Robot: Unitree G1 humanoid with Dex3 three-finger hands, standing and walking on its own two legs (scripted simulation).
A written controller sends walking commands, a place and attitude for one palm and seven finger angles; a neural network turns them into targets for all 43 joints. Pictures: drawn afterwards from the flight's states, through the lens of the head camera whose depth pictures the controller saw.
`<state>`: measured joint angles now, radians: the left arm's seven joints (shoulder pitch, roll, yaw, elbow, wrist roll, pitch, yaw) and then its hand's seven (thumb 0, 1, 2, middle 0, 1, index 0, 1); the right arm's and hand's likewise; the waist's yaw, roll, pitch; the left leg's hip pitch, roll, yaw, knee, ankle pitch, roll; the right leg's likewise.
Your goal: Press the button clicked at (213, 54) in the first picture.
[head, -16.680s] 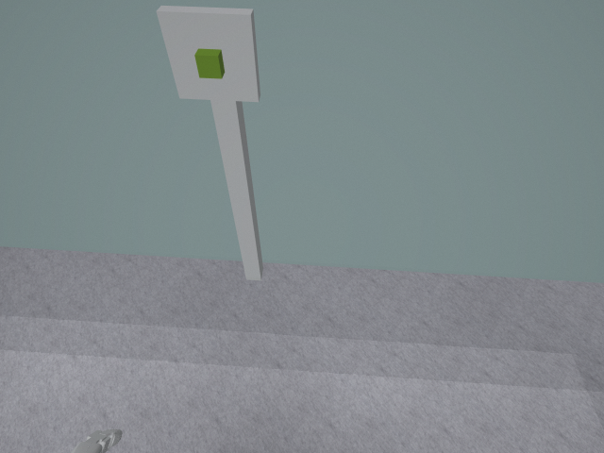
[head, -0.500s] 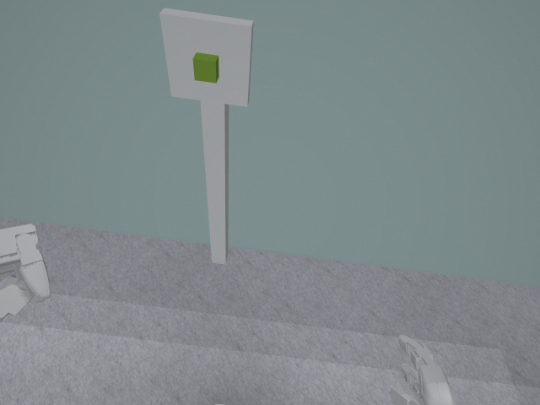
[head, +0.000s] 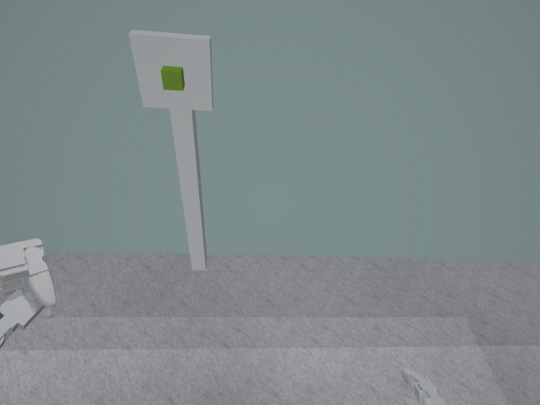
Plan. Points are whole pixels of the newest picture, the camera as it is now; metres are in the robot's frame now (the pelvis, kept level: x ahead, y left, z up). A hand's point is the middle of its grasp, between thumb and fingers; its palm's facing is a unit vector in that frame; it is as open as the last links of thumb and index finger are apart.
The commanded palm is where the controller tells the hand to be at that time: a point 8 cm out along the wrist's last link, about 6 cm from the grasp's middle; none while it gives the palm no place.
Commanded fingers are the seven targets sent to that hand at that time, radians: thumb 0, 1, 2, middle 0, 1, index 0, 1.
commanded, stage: stop stepping back and stand still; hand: left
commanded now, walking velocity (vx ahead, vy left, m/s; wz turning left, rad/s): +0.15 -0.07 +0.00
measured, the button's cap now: (173, 77) +0.81 +0.25 +0.12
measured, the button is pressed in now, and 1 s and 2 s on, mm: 0 0 0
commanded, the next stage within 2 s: let the arm hang, fingers relaxed in 0.54 s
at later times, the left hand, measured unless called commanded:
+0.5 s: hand (5, 338) +0.15 +0.26 +0.17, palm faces +0.42 -0.79 -0.44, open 3.1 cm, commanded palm +0.09 +0.29 +0.18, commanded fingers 0.00 0.90 0.90 -1.30 -1.50 -1.30 -1.50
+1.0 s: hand out of the picture -0.03 +0.23 -0.18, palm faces +0.08 -0.97 -0.21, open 3.6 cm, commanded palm none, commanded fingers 0.00 0.90 0.90 -0.60 -0.74 -0.60 -0.74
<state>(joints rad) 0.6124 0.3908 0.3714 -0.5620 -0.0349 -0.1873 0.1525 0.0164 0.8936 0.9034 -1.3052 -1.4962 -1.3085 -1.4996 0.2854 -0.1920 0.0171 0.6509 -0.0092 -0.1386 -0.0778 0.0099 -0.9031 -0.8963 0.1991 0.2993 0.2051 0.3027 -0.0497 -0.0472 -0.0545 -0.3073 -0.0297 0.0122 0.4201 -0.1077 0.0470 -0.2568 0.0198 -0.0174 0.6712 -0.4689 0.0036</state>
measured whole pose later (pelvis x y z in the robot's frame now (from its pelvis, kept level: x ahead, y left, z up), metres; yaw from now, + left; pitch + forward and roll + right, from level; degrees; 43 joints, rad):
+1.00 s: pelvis -0.05 +0.03 -0.01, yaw +4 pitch -1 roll -1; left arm 0.28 0.22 0.03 0.95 0.01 0.05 0.01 0.02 0.91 0.90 -0.91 -1.11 -0.91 -1.14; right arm 0.25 -0.25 0.00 0.97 -0.03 0.03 0.00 0.00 -0.91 -0.90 0.20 0.30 0.20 0.30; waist 0.00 -0.02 0.07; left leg -0.32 0.02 0.00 0.55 -0.21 0.00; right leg -0.27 -0.06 -0.12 0.52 -0.23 0.00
